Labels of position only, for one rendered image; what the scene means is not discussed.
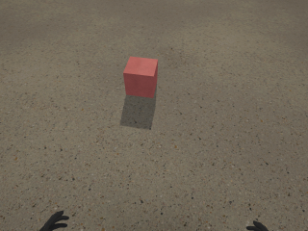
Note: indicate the right robot hand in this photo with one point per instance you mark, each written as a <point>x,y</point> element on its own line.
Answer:
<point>258,227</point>

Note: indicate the carton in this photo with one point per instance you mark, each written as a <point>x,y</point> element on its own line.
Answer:
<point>140,76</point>

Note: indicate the left robot hand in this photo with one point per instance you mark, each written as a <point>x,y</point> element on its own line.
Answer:
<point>51,224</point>

